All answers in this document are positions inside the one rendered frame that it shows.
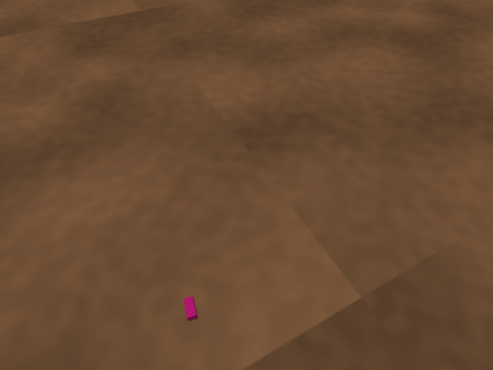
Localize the small box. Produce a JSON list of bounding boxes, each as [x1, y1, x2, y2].
[[183, 296, 197, 321]]

